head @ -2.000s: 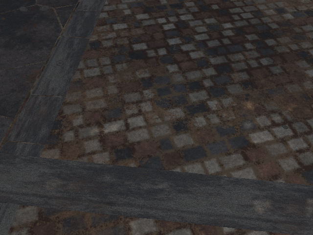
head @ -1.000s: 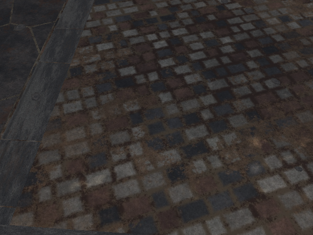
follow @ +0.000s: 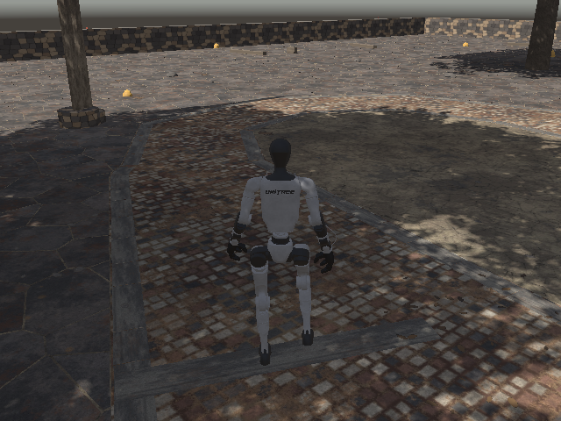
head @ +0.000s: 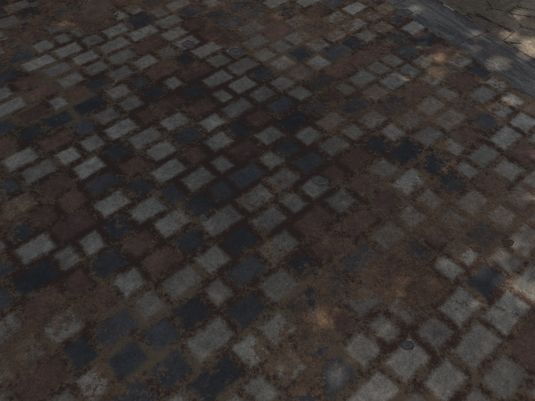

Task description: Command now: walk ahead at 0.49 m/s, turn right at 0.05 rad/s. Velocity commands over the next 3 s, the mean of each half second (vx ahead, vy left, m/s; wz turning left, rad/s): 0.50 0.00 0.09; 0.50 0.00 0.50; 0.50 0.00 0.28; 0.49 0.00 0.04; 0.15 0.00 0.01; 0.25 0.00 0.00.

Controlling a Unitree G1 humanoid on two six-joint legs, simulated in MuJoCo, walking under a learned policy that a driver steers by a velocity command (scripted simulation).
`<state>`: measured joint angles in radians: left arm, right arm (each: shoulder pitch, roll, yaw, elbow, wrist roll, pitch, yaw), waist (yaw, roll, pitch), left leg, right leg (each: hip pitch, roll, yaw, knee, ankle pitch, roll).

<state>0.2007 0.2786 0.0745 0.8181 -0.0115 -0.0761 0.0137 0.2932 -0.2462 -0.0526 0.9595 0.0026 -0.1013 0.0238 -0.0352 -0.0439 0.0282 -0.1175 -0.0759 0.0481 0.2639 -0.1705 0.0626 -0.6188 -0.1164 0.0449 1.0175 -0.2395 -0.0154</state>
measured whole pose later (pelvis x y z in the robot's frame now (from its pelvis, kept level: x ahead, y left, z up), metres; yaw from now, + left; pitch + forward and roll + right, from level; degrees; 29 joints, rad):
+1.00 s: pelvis +0.56 +0.05 +0.00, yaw +23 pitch +1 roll +0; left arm 0.13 0.29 0.07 0.78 0.00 -0.11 0.01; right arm 0.26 -0.27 -0.08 0.80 0.01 -0.05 0.03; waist -0.03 -0.02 0.05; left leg -0.26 -0.11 -0.02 0.41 -0.17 0.11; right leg -0.54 -0.10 0.06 1.10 -0.32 0.02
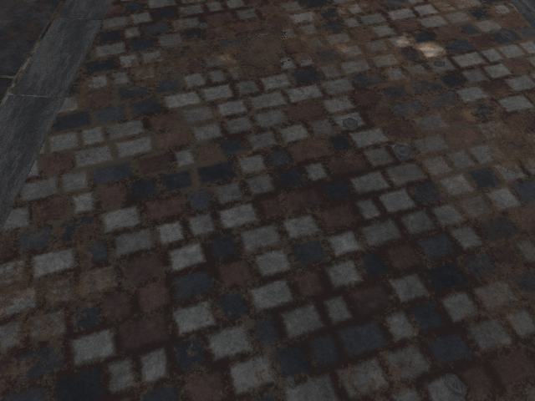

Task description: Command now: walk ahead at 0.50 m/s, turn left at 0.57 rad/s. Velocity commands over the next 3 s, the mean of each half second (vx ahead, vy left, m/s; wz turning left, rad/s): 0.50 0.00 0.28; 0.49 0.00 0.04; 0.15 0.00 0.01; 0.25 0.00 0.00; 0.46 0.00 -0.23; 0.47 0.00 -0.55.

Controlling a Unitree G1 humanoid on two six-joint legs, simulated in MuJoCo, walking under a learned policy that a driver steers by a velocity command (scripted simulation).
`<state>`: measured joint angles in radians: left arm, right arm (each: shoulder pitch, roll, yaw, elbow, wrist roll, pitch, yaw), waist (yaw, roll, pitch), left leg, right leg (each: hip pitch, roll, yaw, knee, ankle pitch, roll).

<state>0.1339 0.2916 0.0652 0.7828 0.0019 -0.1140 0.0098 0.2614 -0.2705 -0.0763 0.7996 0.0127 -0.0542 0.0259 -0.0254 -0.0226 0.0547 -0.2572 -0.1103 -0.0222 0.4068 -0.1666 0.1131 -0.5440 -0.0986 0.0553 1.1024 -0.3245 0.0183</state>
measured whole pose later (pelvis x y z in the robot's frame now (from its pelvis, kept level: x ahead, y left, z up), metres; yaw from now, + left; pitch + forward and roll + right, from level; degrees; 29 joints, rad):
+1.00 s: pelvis +0.56 +0.04 +0.00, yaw +7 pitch +2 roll +0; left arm 0.26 0.31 0.05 0.84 -0.01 -0.08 0.00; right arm 0.22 -0.26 -0.05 0.78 -0.01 -0.08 0.03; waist 0.00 -0.04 0.03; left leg -0.29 -0.04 0.04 0.41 -0.15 0.06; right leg -0.48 -0.06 0.02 1.12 -0.37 -0.01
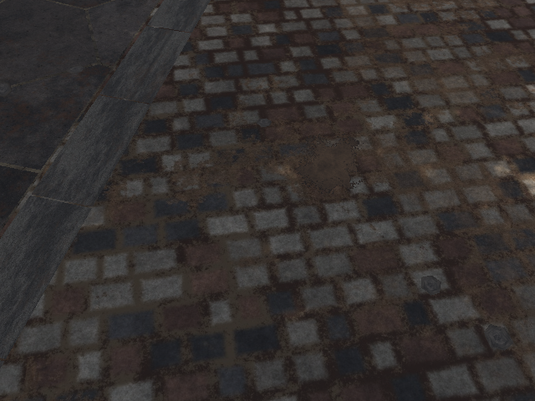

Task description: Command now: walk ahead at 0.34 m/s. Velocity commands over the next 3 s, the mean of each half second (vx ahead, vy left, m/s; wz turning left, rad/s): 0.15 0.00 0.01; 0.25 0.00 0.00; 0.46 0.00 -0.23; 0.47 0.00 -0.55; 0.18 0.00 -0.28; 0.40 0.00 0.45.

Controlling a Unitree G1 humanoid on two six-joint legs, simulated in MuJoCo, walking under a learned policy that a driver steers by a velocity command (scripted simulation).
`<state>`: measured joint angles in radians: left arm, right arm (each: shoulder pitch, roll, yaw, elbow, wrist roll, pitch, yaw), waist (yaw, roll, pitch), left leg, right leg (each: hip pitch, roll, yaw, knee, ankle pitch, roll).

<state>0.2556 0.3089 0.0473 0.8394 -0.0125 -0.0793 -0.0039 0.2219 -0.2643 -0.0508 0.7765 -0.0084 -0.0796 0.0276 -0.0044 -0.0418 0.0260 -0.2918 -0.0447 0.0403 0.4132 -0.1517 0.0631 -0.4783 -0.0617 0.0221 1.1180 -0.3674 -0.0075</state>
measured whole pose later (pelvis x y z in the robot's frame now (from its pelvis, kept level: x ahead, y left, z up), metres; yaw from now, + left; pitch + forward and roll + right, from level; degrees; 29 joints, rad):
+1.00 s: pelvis +0.24 -0.05 +0.00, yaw +0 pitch +0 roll +0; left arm 0.31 0.23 0.05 1.00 0.00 -0.09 -0.03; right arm 0.23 -0.27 -0.06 0.97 0.03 -0.08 0.00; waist 0.02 0.02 0.01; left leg -0.47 0.07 -0.01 1.11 -0.31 0.05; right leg -0.12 0.04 -0.04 0.37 -0.24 -0.06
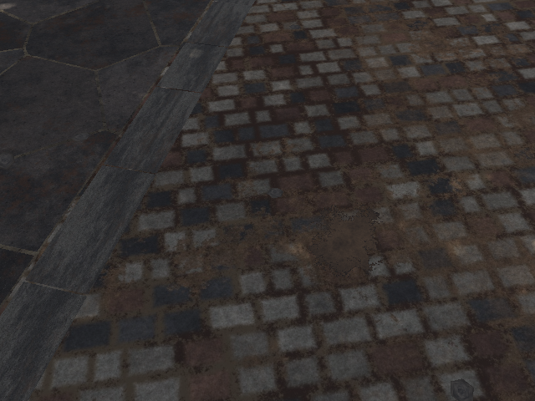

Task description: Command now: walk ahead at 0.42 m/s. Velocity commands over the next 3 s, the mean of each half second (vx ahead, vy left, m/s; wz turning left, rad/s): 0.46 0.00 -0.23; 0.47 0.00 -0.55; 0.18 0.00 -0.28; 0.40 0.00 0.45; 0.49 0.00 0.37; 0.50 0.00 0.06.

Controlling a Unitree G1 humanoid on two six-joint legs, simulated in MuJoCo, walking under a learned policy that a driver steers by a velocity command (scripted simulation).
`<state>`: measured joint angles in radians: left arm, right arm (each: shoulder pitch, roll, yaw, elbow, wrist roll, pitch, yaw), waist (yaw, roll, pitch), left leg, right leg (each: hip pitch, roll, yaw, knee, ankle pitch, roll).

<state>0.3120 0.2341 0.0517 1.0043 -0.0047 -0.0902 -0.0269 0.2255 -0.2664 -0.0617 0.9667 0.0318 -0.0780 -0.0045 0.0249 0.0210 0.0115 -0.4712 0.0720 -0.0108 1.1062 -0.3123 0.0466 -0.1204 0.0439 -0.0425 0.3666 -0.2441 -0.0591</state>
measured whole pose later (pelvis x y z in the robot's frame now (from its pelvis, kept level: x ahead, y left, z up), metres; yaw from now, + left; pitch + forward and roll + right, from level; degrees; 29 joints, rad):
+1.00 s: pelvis +0.46 -0.04 -0.01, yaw -27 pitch +1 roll +0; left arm 0.19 0.28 0.09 0.79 -0.01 -0.05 -0.03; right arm 0.16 -0.29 -0.07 0.86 0.01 -0.12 -0.01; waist 0.00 0.01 0.08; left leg -0.44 0.07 -0.02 1.22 -0.41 -0.01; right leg -0.35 0.09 -0.02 0.50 -0.17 -0.10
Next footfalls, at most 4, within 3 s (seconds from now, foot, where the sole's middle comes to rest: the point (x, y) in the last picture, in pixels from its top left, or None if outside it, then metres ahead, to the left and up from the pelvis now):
0.30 left None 0.30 0.18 -0.78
0.86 right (345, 400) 0.53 -0.13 -0.78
1.30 left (319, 304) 0.79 -0.08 -0.78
1.64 right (386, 365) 0.62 -0.24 -0.78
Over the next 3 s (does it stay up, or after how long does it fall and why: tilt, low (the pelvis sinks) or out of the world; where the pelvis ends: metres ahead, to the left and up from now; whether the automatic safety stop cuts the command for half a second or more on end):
stays up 1.35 -0.23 0.00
